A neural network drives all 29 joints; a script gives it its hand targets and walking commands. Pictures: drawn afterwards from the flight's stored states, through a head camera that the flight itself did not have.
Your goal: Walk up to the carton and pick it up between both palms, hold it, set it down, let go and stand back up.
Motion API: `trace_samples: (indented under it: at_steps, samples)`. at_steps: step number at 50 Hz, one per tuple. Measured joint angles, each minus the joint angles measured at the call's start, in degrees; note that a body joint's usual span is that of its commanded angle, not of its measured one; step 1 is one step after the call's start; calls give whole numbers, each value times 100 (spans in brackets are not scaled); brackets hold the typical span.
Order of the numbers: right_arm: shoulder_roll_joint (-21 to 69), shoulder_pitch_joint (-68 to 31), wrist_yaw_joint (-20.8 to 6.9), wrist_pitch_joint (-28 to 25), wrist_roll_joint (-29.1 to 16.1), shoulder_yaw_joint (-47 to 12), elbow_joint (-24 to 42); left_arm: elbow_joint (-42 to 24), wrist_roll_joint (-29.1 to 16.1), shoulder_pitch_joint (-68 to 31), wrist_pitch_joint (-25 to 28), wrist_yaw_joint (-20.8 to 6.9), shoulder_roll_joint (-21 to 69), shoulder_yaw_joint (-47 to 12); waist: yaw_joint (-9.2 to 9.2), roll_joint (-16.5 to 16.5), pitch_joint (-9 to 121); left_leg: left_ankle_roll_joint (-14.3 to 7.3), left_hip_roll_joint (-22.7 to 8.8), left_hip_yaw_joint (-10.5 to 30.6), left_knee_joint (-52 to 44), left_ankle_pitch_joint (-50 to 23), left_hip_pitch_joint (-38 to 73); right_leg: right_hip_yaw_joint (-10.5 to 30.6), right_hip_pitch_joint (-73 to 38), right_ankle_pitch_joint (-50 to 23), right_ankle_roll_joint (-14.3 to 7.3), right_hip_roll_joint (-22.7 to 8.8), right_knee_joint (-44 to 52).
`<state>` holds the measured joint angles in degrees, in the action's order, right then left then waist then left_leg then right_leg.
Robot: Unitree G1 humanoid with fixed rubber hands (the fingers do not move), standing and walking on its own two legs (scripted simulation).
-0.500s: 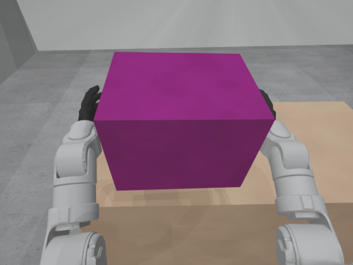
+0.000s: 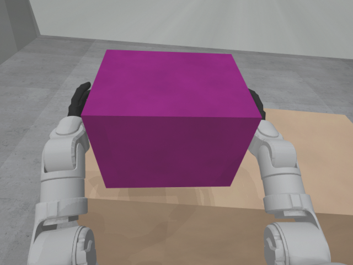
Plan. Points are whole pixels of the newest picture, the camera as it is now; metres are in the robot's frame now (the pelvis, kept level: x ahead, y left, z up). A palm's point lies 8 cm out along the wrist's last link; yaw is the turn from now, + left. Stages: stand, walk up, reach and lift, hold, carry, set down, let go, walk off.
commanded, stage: hold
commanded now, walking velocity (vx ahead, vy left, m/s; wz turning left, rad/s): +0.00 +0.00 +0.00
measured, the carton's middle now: (169, 119) +0.38 +0.00 +0.17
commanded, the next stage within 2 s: none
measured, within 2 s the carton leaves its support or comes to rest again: neither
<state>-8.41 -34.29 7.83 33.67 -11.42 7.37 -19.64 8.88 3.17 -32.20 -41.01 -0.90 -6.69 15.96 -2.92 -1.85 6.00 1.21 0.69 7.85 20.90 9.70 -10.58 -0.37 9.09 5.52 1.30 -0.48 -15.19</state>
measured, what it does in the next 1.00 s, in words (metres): stands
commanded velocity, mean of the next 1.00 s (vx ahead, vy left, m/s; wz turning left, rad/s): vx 0.00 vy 0.00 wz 0.00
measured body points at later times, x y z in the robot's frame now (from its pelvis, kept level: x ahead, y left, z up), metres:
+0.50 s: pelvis +0.01 +0.00 +0.00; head -0.04 +0.00 +0.45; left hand +0.38 +0.16 +0.19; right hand +0.37 -0.22 +0.18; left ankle +0.02 +0.13 -0.75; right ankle +0.03 -0.14 -0.75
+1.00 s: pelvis -0.01 +0.00 +0.00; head -0.05 +0.02 +0.45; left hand +0.37 +0.19 +0.19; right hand +0.36 -0.19 +0.18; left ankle +0.02 +0.13 -0.75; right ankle +0.03 -0.14 -0.75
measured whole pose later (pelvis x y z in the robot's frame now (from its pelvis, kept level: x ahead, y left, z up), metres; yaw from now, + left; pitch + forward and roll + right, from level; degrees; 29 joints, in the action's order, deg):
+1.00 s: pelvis -0.01 +0.00 +0.00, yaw +0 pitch -1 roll -1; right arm -8.0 -35.7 6.3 32.7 -9.5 9.6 -22.5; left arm 12.2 3.9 -35.5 -41.2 -1.0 -6.9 15.6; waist -2.7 -1.2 5.6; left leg 1.0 1.0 7.1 20.8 8.3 -12.0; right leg 0.4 10.8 4.6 1.5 -0.8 -15.9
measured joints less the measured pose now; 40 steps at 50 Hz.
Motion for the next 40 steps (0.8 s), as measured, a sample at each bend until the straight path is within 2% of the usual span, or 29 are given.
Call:
trace_samples:
  at_steps: [8, 19, 24, 32, 40]
  samples:
    - [-222, 180, -146, -105, -161, 15, 0, -226, 24, 74, -154, 254, 185, -216, 37, 148, 38, -84, 15, -195, 129, 141, 39, 193, -35, 27, 69, -12, -5]
    - [-567, 162, -261, -52, -279, -173, 19, -432, 178, 161, -219, 350, 503, -159, 125, 387, 2, -83, -80, -416, -12, 176, 257, 418, -138, 5, 63, 74, 73]
    - [-567, 225, -193, 23, -275, -273, 183, -525, 100, 306, -165, 327, 543, -65, 147, 360, 37, -22, -145, -373, -92, 145, 279, 376, -148, -2, -6, 136, 108]
    - [-325, 282, 3, 103, -225, -307, 424, -635, -4, 448, -97, 135, 348, 25, 101, 170, 79, 80, -183, -152, -122, 65, 200, 161, -125, 0, -98, 177, 99]
    - [-24, 101, 24, 66, -32, -90, 230, -381, 40, 157, -129, -26, 96, 81, 42, 15, -2, 85, -98, 16, -78, -39, 112, -5, -94, -14, -89, 101, 24]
